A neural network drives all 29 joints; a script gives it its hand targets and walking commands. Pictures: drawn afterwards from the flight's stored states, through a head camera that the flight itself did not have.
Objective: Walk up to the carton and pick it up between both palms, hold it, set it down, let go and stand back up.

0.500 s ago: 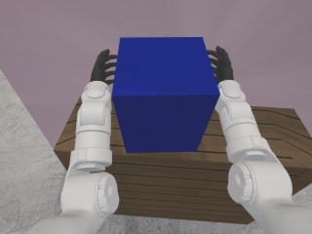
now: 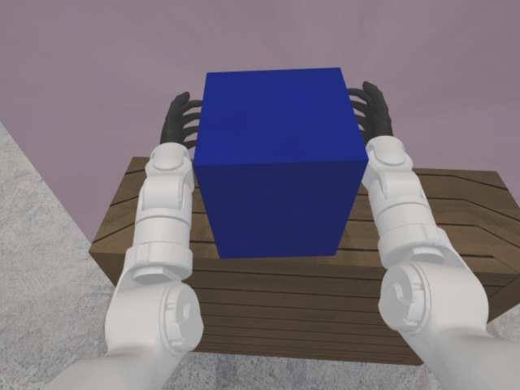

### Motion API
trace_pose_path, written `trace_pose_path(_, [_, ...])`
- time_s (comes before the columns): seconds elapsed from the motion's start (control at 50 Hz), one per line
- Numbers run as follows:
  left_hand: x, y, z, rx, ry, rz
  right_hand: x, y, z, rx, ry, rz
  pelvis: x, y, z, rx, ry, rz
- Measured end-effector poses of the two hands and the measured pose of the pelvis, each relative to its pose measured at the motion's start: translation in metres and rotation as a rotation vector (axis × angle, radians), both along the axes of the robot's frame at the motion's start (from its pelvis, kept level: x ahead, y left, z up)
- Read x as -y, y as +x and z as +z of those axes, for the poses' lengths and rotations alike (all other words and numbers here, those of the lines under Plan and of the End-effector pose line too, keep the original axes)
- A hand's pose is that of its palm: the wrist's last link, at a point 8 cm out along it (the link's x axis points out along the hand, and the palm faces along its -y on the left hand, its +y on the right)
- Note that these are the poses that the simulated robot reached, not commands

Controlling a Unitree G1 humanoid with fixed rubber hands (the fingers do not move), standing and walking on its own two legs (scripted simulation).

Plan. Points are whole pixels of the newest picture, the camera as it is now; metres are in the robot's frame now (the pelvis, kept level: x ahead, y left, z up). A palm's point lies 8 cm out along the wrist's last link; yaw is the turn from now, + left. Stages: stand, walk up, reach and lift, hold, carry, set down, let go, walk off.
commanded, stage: set down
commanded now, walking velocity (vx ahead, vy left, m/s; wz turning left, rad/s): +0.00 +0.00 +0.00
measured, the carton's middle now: (275, 170) +0.44 -0.05 +0.10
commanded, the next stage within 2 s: none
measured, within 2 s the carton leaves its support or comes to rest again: rests again in 0.90 s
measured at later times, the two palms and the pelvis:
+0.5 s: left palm (186, 153) +0.45 +0.09 +0.14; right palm (376, 144) +0.42 -0.21 +0.15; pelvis +0.00 +0.00 +0.00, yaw -1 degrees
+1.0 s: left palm (189, 164) +0.45 +0.09 +0.12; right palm (371, 157) +0.42 -0.21 +0.13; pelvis +0.01 +0.00 +0.00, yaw -1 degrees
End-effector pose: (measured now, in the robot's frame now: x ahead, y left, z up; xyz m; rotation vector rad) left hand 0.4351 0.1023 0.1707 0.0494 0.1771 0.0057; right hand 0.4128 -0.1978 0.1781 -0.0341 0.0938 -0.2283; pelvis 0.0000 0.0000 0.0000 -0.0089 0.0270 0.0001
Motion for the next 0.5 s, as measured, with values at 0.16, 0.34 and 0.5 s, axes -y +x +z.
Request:
trace_pose_path(0.16, [0.003,0.004,-0.009,-0.016,-0.005,-0.003,0.003,0.004,-0.007,-0.016,0.001,-0.002,0.002,0.000,0.000,-0.023,0.002,0.000])
trace_pose_path(0.34, [0.007,0.010,-0.020,-0.033,-0.007,-0.010,0.007,0.007,-0.017,-0.036,0.000,-0.008,0.004,0.001,0.000,-0.051,0.004,-0.004])
trace_pose_path(0.5, [0.012,0.014,-0.029,-0.048,-0.006,-0.017,0.011,0.010,-0.025,-0.053,-0.001,-0.013,0.004,0.002,0.000,-0.076,0.005,-0.011])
